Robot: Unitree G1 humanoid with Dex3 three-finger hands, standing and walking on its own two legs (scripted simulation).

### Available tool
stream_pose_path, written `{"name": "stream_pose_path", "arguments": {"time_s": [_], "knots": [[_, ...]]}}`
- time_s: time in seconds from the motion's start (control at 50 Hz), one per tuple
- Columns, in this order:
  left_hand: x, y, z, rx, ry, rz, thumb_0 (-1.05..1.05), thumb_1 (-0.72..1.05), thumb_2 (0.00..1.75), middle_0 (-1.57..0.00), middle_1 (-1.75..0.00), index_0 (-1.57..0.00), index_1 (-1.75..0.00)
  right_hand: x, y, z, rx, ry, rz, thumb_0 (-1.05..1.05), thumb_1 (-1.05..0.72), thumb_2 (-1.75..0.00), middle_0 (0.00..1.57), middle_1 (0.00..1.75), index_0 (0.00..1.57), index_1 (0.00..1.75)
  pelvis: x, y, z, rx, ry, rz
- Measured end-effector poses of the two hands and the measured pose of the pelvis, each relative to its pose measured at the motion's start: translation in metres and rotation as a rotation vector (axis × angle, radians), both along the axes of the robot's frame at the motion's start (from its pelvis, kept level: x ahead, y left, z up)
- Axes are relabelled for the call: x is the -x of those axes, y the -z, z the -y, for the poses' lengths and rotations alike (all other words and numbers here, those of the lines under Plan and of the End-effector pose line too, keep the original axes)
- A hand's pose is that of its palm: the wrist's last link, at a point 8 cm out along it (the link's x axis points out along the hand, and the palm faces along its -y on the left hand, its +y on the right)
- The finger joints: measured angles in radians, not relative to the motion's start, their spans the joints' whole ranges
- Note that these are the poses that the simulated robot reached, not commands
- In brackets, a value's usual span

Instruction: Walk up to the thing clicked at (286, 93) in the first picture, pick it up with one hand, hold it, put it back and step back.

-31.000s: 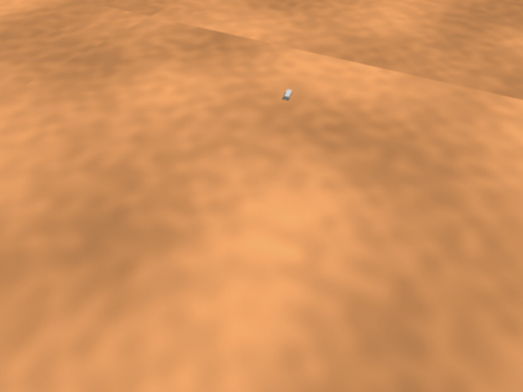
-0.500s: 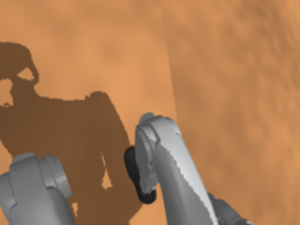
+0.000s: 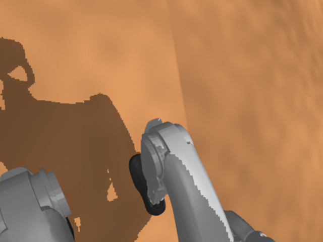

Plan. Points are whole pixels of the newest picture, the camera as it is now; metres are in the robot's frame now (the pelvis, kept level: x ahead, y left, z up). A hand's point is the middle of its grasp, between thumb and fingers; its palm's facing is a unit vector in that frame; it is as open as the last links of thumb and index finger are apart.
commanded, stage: rest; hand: left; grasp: from above
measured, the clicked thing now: out of the picture +0.47 +0.32 -0.28
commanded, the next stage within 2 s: open in 0.12 s
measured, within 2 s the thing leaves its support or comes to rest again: rests again in 0.12 s
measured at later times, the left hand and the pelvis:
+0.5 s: hand out of the picture +0.45 +0.32 -0.24, palm faces -0.48 -0.10 -0.87, open 7.8 cm; pelvis +0.00 +0.00 +0.00, yaw +0 degrees
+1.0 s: hand out of the picture +0.46 +0.32 -0.24, palm faces -0.46 -0.09 -0.88, open 11.1 cm; pelvis +0.00 +0.00 +0.00, yaw +0 degrees
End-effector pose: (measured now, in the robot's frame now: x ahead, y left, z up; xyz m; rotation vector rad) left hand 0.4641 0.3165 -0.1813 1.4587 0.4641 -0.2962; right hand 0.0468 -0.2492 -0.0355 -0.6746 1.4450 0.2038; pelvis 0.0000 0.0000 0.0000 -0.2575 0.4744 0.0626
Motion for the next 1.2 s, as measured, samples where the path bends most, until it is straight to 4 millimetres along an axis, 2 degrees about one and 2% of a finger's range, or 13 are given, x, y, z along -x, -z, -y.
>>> {"name": "stream_pose_path", "arguments": {"time_s": [0.14,0.34,0.78,1.2], "knots": [[-0.001,0.000,0.000,-0.001,0.001,0.016,0.00,0.55,0.00,-1.03,-0.06,-1.06,-0.02,0.002,-0.005,0.005,0.020,-0.002,-0.003,0.00,-0.91,-0.90,0.21,0.30,0.21,0.31,0.000,0.000,0.000,0.002,0.002,0.005],[0.000,-0.005,-0.009,-0.017,-0.033,0.011,0.00,0.54,0.05,-0.99,-0.10,-1.01,-0.07,0.003,-0.008,0.008,0.029,-0.008,-0.001,0.00,-0.91,-0.90,0.21,0.30,0.20,0.31,0.002,-0.001,0.000,0.006,0.001,0.006],[0.002,-0.008,-0.006,-0.009,0.022,0.020,0.00,0.14,0.45,-0.61,-0.48,-0.62,-0.46,-0.003,-0.008,-0.001,0.020,-0.023,0.017,0.00,-0.90,-0.89,0.21,0.30,0.21,0.31,0.003,-0.004,-0.002,0.015,0.003,0.006],[-0.005,-0.002,-0.006,-0.006,-0.018,0.009,0.00,-0.12,0.68,-0.39,-0.71,-0.39,-0.69,0.003,-0.010,0.003,0.021,-0.006,-0.007,0.00,-0.90,-0.89,0.21,0.30,0.21,0.31,0.003,-0.004,-0.001,0.012,0.003,-0.001]]}}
